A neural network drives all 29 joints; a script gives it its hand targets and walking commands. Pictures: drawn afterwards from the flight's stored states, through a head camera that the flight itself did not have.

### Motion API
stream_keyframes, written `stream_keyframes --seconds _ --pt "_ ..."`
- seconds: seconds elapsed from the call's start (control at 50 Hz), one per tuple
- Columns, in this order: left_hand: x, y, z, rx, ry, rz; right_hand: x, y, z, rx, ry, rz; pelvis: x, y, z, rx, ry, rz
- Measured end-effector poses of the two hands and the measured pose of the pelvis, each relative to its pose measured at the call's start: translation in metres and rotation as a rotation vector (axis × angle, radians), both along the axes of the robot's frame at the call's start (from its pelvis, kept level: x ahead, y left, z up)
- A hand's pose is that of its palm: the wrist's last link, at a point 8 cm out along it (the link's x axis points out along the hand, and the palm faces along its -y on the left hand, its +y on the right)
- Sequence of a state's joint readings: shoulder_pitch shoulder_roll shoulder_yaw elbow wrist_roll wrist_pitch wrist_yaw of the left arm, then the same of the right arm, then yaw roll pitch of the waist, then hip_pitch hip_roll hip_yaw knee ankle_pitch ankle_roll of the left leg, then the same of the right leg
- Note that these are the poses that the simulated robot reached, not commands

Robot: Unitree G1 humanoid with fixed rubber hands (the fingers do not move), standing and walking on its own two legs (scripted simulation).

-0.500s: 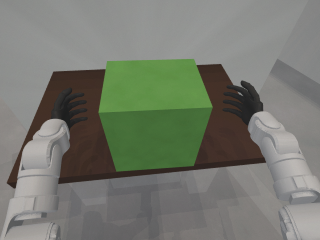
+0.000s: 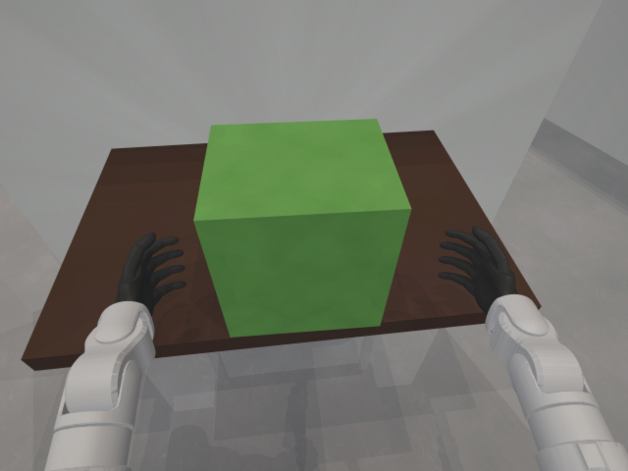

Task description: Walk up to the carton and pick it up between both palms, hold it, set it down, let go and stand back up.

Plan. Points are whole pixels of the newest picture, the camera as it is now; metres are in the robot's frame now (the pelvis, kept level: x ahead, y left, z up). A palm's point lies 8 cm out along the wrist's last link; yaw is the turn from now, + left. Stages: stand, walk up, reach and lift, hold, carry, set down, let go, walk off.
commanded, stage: set down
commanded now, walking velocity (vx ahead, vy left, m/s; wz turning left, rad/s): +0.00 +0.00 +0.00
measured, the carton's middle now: (300, 232) +0.44 +0.04 +0.06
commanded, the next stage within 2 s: let go in 1.76 s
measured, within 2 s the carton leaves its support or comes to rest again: neither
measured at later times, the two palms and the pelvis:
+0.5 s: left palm (129, 380) +0.23 +0.24 +0.01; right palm (494, 363) +0.26 -0.20 +0.02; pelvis +0.02 +0.00 +0.00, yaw +1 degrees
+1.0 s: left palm (135, 426) +0.19 +0.24 -0.04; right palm (496, 423) +0.20 -0.21 -0.03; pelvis +0.03 +0.02 +0.00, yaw +0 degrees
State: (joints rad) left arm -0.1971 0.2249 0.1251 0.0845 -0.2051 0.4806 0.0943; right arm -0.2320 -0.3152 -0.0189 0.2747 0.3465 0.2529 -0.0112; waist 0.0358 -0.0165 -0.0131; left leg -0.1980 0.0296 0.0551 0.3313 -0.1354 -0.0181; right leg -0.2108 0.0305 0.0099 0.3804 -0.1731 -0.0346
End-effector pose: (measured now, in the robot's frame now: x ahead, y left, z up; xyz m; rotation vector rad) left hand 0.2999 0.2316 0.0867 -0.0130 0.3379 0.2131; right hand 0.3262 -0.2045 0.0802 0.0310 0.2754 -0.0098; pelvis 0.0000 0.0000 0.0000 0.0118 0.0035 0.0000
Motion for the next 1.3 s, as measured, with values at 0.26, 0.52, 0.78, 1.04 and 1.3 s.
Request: stream_keyframes --seconds 0.26,0.52,0.78,1.04,1.3 --pt "-0.036 0.000 -0.046 -0.011 0.068 0.002 -0.042 -0.005 -0.033 -0.033 0.038 -0.021 0.018 -0.003 0.002 -0.002 -0.006 -0.003" --pt "-0.071 0.011 -0.075 0.012 0.128 0.005 -0.072 0.001 -0.061 -0.065 0.133 -0.012 0.023 0.005 0.002 -0.007 -0.021 0.014" --pt "-0.080 0.010 -0.095 0.047 0.210 -0.030 -0.092 0.000 -0.085 -0.100 0.211 -0.017 0.027 0.018 0.002 -0.017 -0.017 0.000" --pt "-0.107 0.006 -0.122 0.057 0.308 -0.038 -0.125 -0.002 -0.108 -0.119 0.276 -0.043 0.029 0.020 0.002 -0.016 -0.038 -0.009" --pt "-0.113 0.008 -0.143 0.082 0.387 -0.069 -0.136 0.008 -0.137 -0.142 0.353 -0.023 0.025 0.017 0.001 -0.012 -0.056 -0.011"
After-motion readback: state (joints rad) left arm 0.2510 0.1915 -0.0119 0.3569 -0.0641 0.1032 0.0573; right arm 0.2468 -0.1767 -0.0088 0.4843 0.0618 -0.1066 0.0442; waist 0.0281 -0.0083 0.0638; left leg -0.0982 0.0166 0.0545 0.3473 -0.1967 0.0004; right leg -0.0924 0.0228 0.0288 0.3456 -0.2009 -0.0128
